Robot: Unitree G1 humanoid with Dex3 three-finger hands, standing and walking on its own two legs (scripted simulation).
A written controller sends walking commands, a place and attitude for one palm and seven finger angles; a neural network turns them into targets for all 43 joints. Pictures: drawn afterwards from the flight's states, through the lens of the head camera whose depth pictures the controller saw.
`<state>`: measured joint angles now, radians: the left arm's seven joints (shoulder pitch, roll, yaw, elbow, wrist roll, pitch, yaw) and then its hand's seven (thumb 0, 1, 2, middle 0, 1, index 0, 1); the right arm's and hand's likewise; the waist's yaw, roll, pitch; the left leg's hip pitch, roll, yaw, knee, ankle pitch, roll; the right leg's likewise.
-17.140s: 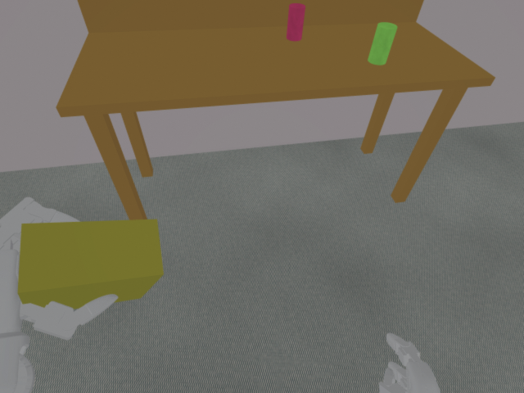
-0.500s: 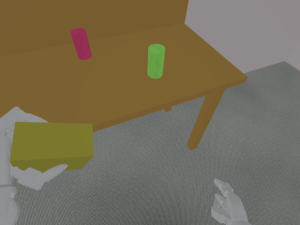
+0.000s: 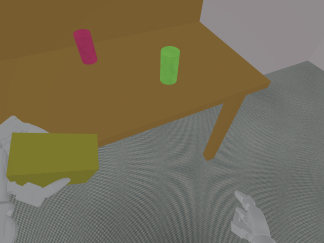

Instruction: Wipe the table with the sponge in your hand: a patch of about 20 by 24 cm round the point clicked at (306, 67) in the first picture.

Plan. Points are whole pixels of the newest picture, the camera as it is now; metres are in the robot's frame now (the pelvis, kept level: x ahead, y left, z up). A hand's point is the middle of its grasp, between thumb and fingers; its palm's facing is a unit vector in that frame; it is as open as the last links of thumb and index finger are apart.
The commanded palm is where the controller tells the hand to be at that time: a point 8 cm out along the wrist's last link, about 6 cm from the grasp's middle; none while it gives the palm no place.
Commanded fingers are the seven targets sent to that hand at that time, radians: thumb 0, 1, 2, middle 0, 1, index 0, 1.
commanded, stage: look again from close up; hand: left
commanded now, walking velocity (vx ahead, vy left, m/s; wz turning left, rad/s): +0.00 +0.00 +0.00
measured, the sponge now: (68, 161) +0.23 +0.21 +0.13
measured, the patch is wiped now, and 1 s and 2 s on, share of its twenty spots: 0.00 0.00 0.00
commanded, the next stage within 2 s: shuffle to correct the standing spot in 0.26 s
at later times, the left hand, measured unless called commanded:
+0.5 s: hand (47, 165) +0.21 +0.23 +0.15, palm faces +0.41 -0.83 -0.37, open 10.6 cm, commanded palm +0.16 +0.26 +0.17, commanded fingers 0.00 0.10 1.30 -1.20 -1.60 -1.20 -1.60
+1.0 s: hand (75, 125) +0.30 +0.21 +0.15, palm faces +0.40 -0.80 -0.44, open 10.6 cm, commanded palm +0.25 +0.24 +0.17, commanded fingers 0.00 0.10 1.30 -1.20 -1.60 -1.20 -1.60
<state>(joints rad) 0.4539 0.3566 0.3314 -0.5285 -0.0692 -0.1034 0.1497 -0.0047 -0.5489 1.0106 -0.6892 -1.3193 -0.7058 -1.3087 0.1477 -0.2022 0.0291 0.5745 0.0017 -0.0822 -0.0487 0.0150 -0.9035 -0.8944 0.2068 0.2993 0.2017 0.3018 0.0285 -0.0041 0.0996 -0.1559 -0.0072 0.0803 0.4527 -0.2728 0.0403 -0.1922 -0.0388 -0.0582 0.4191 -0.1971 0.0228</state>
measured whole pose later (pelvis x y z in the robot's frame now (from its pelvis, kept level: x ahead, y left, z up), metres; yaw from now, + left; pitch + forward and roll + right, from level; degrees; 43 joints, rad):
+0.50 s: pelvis +0.00 -0.02 +0.00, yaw +0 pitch -1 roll -1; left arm 0.48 0.35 0.33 -0.51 -0.08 -0.08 0.16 0.00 -0.55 1.01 -0.69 -1.32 -0.71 -1.31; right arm 0.16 -0.22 0.01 0.58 0.01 -0.06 -0.06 0.01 -0.90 -0.89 0.21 0.30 0.20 0.30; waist 0.02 0.02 0.07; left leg -0.19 0.02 0.06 0.50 -0.30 0.02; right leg -0.22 -0.01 -0.07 0.46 -0.22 -0.01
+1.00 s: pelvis +0.08 -0.03 -0.03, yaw -1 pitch -3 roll +2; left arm 0.48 0.41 0.40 -0.58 -0.08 -0.13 0.16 0.00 -0.55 1.01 -0.69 -1.32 -0.71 -1.31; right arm 0.12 -0.21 -0.02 0.59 0.02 -0.04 -0.05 0.02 -0.91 -0.89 0.20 0.30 0.20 0.30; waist 0.02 -0.03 0.15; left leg -0.32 0.05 0.09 0.69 -0.32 -0.01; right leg -0.32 -0.02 0.00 1.03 -0.51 -0.01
